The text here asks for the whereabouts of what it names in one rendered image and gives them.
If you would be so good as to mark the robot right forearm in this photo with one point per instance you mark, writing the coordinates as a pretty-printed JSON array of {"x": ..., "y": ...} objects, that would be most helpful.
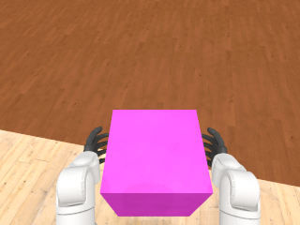
[{"x": 239, "y": 192}]

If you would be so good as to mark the carton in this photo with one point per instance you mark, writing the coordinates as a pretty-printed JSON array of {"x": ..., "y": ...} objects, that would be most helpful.
[{"x": 155, "y": 164}]

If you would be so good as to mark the robot left hand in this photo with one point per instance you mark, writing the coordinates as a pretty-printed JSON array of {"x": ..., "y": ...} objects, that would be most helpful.
[{"x": 93, "y": 145}]

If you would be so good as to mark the robot right hand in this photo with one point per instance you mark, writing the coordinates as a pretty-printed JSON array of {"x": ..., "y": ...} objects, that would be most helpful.
[{"x": 216, "y": 145}]

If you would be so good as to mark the robot left forearm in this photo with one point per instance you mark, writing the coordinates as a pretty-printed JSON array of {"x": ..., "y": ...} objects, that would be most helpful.
[{"x": 75, "y": 193}]

